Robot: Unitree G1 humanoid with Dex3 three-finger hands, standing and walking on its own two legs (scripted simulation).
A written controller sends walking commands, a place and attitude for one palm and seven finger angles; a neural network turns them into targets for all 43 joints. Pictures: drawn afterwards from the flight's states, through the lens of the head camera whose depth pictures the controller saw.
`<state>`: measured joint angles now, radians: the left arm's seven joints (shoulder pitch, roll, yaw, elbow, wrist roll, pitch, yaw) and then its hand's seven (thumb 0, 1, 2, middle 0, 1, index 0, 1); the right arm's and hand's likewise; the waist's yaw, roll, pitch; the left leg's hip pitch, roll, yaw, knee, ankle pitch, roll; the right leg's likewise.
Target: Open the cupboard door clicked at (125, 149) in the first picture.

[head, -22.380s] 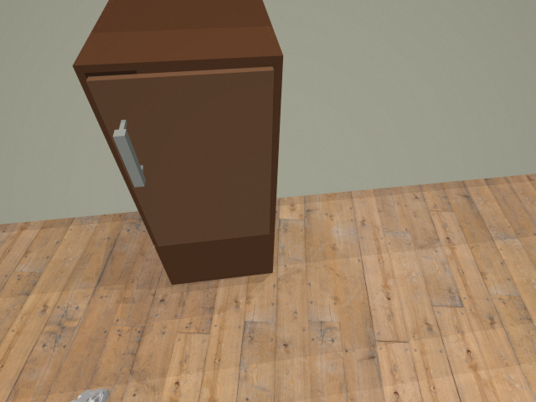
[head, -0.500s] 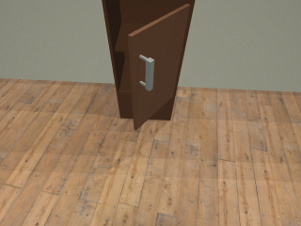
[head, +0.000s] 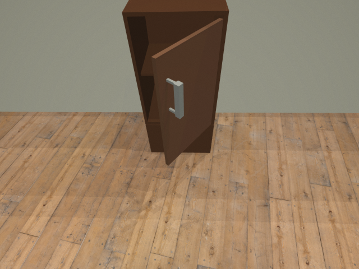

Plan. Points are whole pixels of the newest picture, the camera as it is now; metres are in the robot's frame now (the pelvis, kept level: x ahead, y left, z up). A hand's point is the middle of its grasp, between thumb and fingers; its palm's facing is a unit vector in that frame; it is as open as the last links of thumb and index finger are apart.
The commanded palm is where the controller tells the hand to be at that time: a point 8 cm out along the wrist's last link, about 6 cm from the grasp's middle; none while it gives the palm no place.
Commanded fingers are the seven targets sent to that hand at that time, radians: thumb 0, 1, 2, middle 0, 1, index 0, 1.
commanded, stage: let the arm hang, fingers relaxed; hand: left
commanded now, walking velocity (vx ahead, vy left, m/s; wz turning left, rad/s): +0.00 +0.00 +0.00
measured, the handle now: (174, 98) +0.68 +0.06 -0.03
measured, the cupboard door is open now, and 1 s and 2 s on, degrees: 52 52 52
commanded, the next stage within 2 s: look to check the result in 0.26 s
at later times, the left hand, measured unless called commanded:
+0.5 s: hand out of the picture +0.04 +0.19 -0.17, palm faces +0.01 -0.97 -0.26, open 7.4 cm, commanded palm none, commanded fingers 0.00 0.90 0.90 -0.20 -0.30 -0.20 -0.30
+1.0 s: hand out of the picture +0.08 +0.19 -0.16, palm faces +0.01 -0.96 -0.27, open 7.4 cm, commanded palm none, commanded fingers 0.00 0.90 0.90 -0.20 -0.30 -0.20 -0.30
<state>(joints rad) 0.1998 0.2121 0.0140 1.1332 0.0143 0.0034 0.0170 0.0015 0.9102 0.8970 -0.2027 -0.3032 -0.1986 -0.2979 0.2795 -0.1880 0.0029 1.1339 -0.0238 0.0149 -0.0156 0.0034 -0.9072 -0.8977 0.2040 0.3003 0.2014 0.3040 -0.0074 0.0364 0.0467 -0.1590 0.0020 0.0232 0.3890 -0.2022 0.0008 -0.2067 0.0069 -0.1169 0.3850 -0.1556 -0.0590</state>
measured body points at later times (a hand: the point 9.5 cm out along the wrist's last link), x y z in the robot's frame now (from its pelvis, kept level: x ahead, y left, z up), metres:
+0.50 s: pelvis +0.02 -0.01 +0.00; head +0.04 -0.02 +0.45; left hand +0.04 +0.24 -0.15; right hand +0.04 -0.24 -0.16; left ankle +0.01 +0.12 -0.74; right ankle +0.04 -0.08 -0.74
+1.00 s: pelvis +0.04 -0.02 +0.00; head +0.05 -0.03 +0.45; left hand +0.08 +0.24 -0.14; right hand +0.06 -0.27 -0.16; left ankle +0.01 +0.12 -0.74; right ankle +0.04 -0.08 -0.74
